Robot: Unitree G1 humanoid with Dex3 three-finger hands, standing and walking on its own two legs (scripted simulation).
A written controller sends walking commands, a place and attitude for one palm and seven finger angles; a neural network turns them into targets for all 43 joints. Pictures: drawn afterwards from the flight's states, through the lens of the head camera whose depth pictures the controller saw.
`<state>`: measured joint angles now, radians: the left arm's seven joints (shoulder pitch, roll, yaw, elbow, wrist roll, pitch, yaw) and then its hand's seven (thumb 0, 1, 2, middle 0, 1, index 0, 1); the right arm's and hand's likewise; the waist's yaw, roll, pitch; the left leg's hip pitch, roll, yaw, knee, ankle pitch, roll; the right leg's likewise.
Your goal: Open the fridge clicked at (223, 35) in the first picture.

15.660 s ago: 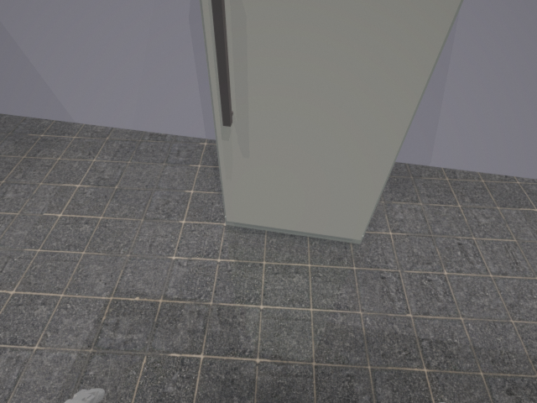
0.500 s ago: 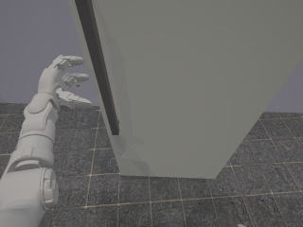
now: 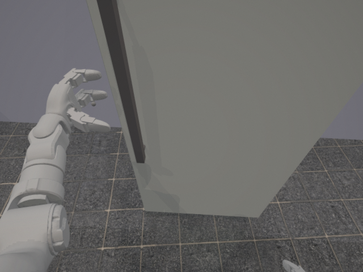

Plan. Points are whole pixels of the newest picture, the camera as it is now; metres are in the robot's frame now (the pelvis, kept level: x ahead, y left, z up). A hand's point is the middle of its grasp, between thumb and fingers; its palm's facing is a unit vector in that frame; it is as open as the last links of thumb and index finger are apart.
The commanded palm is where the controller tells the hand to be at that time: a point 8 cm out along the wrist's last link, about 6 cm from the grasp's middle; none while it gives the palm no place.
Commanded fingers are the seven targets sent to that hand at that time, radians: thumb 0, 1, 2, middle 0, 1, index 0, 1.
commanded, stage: move the hooked fingers beside the handle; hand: left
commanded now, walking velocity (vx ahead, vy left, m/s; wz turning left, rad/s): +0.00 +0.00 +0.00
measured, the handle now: (131, 99) +0.49 +0.13 +0.12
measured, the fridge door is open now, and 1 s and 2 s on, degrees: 0 0 0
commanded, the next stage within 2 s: feel for the door with the fingertips in 0.22 s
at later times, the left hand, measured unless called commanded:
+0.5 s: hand (101, 106) +0.42 +0.18 +0.16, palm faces -0.03 -1.00 +0.00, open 14.0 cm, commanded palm +0.40 +0.23 +0.16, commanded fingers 0.00 -0.50 0.30 -0.30 -1.20 -0.30 -1.20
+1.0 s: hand (113, 100) +0.44 +0.16 +0.16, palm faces -0.03 -1.00 +0.00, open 14.0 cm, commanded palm +0.42 +0.21 +0.16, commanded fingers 0.00 -0.50 0.30 -0.30 -1.20 -0.30 -1.20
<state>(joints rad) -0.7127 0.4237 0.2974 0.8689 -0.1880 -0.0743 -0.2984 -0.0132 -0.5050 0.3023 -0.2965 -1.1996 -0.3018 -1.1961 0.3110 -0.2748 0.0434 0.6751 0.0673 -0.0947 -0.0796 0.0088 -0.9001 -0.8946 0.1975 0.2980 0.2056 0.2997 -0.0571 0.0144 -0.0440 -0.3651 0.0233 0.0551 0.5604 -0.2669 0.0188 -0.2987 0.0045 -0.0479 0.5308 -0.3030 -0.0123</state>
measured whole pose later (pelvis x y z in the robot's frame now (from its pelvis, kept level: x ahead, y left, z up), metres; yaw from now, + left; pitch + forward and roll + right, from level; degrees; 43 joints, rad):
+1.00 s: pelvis +0.00 -0.01 +0.00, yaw +0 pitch +4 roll +0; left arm -0.75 0.36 0.25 0.88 -0.17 -0.09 -0.21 -0.01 -0.50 0.30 -0.30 -1.20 -0.30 -1.20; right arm 0.33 -0.27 0.04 0.70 0.06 -0.09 -0.07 0.01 -0.90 -0.89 0.20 0.30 0.21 0.30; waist -0.06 0.02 -0.04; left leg -0.36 0.03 0.06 0.55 -0.26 0.01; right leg -0.30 0.01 -0.04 0.53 -0.30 -0.02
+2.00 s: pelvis -0.01 +0.00 +0.00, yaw +0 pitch +5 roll -1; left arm -0.78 0.32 0.21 0.89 -0.16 -0.11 -0.17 -0.01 -0.50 0.30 -0.31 -1.21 -0.31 -1.20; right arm 0.35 -0.26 0.03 0.70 0.06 -0.10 -0.05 0.01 -0.90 -0.89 0.20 0.30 0.21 0.30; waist -0.07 0.02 -0.04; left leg -0.40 0.03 0.06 0.58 -0.26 0.02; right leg -0.33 0.01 -0.04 0.55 -0.30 -0.01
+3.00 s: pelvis +0.00 -0.01 +0.00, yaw +0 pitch +3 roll +0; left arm -0.72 0.23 0.15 0.76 -0.15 -0.05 -0.07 -0.01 -0.50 0.30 -0.28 -1.20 -0.25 -1.20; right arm 0.30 -0.24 0.03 0.69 0.05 -0.07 -0.04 0.01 -0.90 -0.89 0.20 0.30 0.20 0.30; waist -0.04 0.03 -0.04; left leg -0.33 0.03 0.06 0.53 -0.25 0.01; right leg -0.28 0.01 -0.04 0.52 -0.29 -0.02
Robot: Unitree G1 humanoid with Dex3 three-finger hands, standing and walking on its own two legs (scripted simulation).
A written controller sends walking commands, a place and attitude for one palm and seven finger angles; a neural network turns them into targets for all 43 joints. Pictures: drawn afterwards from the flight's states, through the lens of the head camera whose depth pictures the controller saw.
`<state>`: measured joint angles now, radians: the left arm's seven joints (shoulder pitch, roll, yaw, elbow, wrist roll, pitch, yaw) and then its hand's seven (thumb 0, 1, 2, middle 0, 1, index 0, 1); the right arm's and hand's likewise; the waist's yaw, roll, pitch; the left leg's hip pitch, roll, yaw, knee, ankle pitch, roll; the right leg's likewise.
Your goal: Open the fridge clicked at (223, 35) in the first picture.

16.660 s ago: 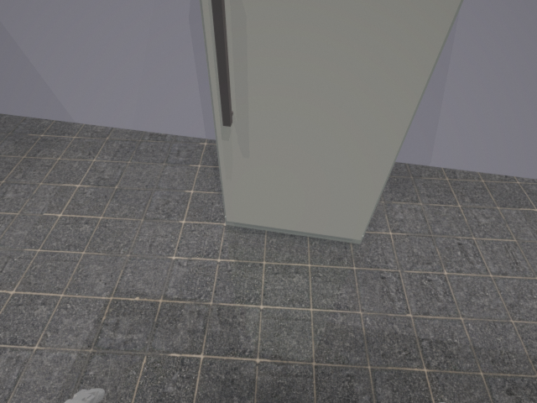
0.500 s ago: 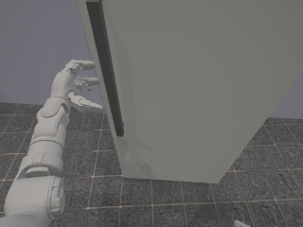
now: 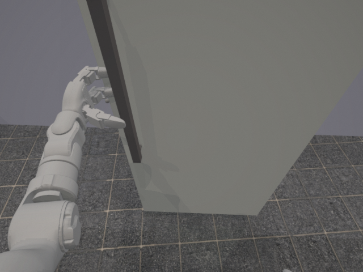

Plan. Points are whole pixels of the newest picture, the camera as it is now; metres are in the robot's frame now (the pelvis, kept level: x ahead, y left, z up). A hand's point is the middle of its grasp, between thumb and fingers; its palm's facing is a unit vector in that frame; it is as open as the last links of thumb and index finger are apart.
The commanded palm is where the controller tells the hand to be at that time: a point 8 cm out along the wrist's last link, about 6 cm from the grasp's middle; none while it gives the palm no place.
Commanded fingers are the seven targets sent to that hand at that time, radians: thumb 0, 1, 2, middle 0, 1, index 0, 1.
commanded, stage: feel for the door with the fingertips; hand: left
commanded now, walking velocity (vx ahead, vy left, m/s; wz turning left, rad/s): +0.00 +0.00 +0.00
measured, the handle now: (125, 99) +0.49 +0.14 +0.12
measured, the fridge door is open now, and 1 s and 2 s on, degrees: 0 0 0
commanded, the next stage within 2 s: slide the fingers in behind the handle in 0.32 s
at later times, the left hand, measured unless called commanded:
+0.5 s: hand (106, 97) +0.45 +0.17 +0.16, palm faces -0.02 -1.00 +0.00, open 13.6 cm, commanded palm +0.43 +0.22 +0.16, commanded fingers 0.00 -0.50 0.30 -0.30 -1.20 -0.30 -1.20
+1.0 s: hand (113, 102) +0.44 +0.16 +0.15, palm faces -0.04 -1.00 -0.01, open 14.0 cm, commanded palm +0.42 +0.20 +0.16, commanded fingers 0.00 -0.50 0.30 -0.30 -1.20 -0.30 -1.20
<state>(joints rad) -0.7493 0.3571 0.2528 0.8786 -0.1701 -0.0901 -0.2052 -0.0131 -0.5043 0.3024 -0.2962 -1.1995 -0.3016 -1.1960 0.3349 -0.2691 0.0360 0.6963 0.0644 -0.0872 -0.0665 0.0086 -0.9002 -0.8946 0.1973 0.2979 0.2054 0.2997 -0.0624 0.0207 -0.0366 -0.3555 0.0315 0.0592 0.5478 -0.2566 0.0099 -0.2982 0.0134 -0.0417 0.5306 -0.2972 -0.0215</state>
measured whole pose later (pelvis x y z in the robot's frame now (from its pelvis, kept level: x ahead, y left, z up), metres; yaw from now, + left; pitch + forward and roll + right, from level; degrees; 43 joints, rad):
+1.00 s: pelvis -0.01 +0.01 +0.00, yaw +0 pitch +5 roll -1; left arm -0.78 0.32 0.21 0.89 -0.16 -0.11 -0.17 -0.01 -0.50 0.30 -0.31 -1.21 -0.31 -1.20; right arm 0.35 -0.26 0.03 0.70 0.06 -0.10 -0.05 0.01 -0.90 -0.89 0.20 0.30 0.21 0.30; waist -0.07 0.02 -0.04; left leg -0.40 0.03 0.06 0.58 -0.26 0.02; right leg -0.33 0.01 -0.04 0.55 -0.30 -0.01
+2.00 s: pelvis +0.00 +0.00 +0.00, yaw +0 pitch +3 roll +0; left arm -0.72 0.23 0.15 0.76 -0.15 -0.05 -0.07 -0.01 -0.50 0.30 -0.28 -1.20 -0.25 -1.20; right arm 0.30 -0.24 0.03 0.69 0.05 -0.07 -0.04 0.01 -0.90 -0.89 0.20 0.30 0.20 0.30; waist -0.04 0.03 -0.04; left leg -0.33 0.03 0.06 0.53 -0.25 0.01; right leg -0.28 0.01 -0.04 0.52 -0.29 -0.02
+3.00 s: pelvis +0.00 +0.00 +0.00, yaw +0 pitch +4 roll +0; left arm -0.75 0.23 0.14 0.81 -0.14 -0.07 -0.06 0.00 0.63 0.79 -0.41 -1.36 -0.38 -1.36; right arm 0.32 -0.25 0.02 0.71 0.05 -0.07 -0.03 0.01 -0.90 -0.89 0.20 0.30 0.20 0.30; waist -0.04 0.02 -0.04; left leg -0.35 0.02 0.05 0.54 -0.25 0.01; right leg -0.29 0.01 -0.04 0.52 -0.29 -0.02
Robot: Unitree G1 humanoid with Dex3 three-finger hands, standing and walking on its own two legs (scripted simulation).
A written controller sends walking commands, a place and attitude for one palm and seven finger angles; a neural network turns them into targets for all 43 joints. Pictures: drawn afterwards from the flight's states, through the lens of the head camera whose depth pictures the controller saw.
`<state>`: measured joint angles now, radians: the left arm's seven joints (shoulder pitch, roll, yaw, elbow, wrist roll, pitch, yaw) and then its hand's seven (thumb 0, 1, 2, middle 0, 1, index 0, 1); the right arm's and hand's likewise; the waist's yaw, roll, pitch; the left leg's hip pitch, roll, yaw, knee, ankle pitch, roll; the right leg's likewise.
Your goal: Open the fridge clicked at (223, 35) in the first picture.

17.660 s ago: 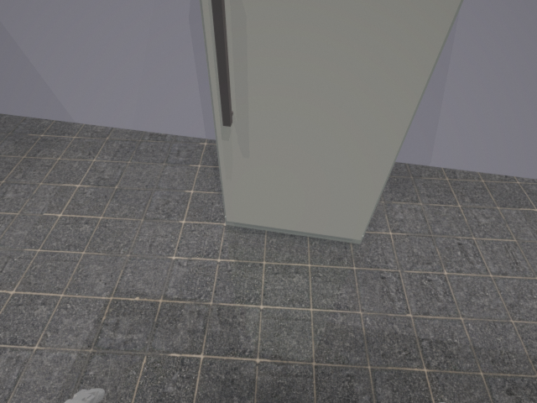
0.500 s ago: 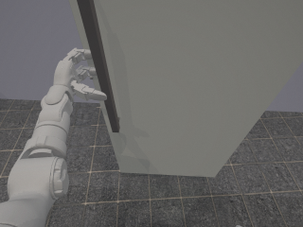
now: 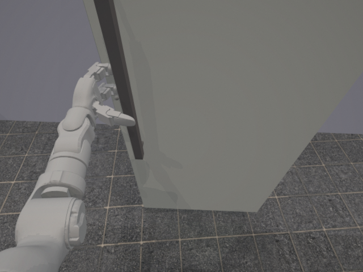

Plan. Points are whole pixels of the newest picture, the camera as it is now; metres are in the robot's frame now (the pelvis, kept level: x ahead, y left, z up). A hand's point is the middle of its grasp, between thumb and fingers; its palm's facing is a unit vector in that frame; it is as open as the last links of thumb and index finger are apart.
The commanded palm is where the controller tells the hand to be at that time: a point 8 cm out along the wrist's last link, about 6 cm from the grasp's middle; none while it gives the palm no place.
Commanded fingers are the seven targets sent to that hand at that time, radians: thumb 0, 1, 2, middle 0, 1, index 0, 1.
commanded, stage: slide the fingers in behind the handle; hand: left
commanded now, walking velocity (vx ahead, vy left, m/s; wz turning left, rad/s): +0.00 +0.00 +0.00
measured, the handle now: (128, 95) +0.50 +0.13 +0.12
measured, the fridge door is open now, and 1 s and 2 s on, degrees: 0 0 0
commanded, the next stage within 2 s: grip the handle and tug to test in 1.24 s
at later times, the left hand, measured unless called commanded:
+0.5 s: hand (125, 97) +0.45 +0.13 +0.15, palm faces -0.03 -1.00 -0.01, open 13.9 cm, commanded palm +0.42 +0.17 +0.16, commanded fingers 0.00 -0.50 0.30 -0.30 -1.20 -0.30 -1.20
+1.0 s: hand (133, 98) +0.44 +0.11 +0.16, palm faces -0.03 -1.00 -0.01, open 14.2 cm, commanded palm +0.41 +0.16 +0.16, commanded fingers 0.00 -0.50 0.30 -0.30 -1.20 -0.30 -1.20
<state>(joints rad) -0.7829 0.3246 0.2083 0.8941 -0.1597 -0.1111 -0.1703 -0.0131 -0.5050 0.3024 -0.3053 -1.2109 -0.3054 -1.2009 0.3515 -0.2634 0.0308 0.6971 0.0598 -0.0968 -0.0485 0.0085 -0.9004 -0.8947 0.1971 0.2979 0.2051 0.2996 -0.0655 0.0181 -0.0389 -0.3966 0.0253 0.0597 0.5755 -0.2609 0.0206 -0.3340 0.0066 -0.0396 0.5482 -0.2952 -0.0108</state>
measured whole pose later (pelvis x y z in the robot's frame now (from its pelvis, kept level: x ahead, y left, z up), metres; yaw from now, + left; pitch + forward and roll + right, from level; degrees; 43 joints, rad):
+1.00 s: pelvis +0.01 -0.01 +0.00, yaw +0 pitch +3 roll +0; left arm -0.72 0.23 0.15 0.76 -0.15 -0.05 -0.07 -0.01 -0.50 0.30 -0.28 -1.20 -0.25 -1.20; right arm 0.30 -0.24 0.03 0.69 0.05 -0.07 -0.04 0.01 -0.90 -0.89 0.20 0.30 0.20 0.30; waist -0.04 0.03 -0.04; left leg -0.33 0.03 0.06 0.53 -0.25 0.01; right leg -0.28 0.01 -0.04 0.52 -0.29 -0.02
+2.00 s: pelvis +0.01 -0.01 +0.00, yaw +0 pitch +4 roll +0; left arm -0.75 0.23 0.14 0.81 -0.14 -0.07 -0.06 0.00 0.63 0.79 -0.41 -1.36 -0.38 -1.36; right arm 0.32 -0.25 0.02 0.71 0.05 -0.07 -0.03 0.01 -0.90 -0.89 0.20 0.30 0.20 0.30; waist -0.04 0.02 -0.04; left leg -0.35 0.02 0.05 0.54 -0.25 0.01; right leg -0.29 0.01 -0.04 0.52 -0.29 -0.02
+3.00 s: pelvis +0.04 -0.01 +0.01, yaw -1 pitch +1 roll +0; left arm -0.42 0.18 0.11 0.31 -0.16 0.14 -0.06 0.01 0.70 0.76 -0.39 -1.40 -0.38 -1.40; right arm 0.23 -0.24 0.02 0.64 0.05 0.00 -0.04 0.01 -0.90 -0.89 0.20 0.30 0.20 0.30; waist 0.00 0.02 -0.05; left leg -0.22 0.03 0.07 0.47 -0.27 0.00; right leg -0.17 0.02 -0.02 0.45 -0.30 -0.02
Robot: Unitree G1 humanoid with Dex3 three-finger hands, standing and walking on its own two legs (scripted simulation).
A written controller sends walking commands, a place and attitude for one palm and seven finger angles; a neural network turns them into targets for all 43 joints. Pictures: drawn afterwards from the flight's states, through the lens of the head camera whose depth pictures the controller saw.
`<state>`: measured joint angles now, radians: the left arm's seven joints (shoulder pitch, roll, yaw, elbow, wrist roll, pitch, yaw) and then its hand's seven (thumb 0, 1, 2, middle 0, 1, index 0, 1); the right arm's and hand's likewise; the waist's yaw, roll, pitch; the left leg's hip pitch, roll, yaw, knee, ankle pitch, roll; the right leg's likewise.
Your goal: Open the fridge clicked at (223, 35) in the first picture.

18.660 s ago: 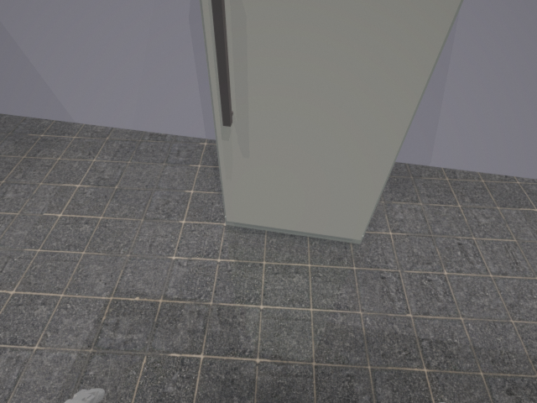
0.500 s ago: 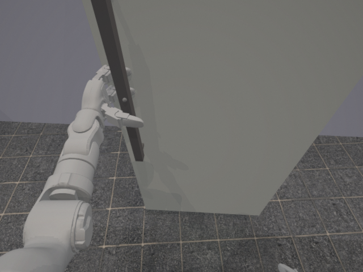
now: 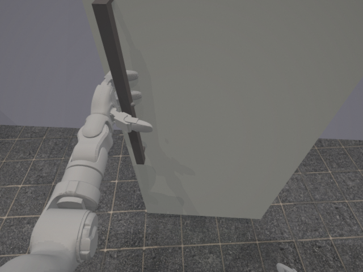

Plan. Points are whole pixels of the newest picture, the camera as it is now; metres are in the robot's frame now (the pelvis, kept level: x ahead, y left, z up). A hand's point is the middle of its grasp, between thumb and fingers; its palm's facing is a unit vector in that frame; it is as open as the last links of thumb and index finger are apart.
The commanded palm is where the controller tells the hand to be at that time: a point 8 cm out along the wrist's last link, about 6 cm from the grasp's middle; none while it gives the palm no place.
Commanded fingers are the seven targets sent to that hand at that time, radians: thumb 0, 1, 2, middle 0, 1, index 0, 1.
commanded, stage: slide the fingers in behind the handle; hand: left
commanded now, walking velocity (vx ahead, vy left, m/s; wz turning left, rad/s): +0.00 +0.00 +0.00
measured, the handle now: (129, 101) +0.49 +0.14 +0.12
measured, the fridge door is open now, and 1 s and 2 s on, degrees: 0 0 3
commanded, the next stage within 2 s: grip the handle and tug to test in 0.24 s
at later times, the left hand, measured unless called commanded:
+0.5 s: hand (132, 103) +0.44 +0.12 +0.15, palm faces -0.03 -1.00 -0.02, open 13.5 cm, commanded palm +0.41 +0.17 +0.16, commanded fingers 0.00 -0.08 0.48 -0.34 -1.26 -0.34 -1.26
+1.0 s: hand (132, 103) +0.44 +0.12 +0.15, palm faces -0.03 -1.00 -0.02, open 6.1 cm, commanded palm +0.41 +0.17 +0.16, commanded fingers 0.00 0.90 0.90 -0.45 -1.40 -0.45 -1.40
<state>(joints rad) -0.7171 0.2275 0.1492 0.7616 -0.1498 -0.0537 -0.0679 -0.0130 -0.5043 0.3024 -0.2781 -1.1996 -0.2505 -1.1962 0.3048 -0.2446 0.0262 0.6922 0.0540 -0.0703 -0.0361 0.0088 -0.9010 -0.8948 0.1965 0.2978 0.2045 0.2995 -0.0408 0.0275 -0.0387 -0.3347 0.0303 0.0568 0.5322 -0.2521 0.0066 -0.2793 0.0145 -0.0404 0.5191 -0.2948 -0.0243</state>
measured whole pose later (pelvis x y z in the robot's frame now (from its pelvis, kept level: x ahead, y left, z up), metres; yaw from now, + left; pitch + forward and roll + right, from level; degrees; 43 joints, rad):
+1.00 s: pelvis +0.00 +0.01 +0.00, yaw +0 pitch +4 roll +0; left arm -0.75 0.23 0.14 0.81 -0.14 -0.07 -0.06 0.00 0.63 0.79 -0.41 -1.36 -0.38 -1.36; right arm 0.32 -0.25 0.02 0.71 0.05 -0.07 -0.03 0.01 -0.90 -0.89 0.20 0.30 0.20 0.30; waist -0.04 0.02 -0.04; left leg -0.35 0.02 0.05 0.54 -0.25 0.01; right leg -0.29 0.01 -0.04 0.52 -0.29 -0.02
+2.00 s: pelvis +0.03 +0.00 +0.00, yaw -1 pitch +1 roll +0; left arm -0.42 0.18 0.11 0.31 -0.16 0.14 -0.06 0.01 0.70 0.76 -0.39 -1.40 -0.38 -1.40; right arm 0.23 -0.24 0.02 0.64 0.05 0.00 -0.04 0.01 -0.90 -0.89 0.20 0.30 0.20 0.30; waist 0.00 0.02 -0.05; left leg -0.22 0.03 0.07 0.47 -0.27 0.00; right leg -0.17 0.02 -0.02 0.45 -0.30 -0.02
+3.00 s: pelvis -0.07 -0.05 +0.00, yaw +7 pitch -1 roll +0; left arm 0.08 0.18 -0.11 -0.32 -0.01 -0.01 0.11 -0.07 0.61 0.70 -0.42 -1.39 -0.26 -1.35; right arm 0.17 -0.16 0.00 0.62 0.00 0.03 -0.09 0.01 -0.90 -0.89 0.20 0.30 0.21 0.30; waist -0.05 0.06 0.06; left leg -0.35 0.05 -0.03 0.49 -0.16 0.01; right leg -0.28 0.07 -0.11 0.46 -0.18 -0.10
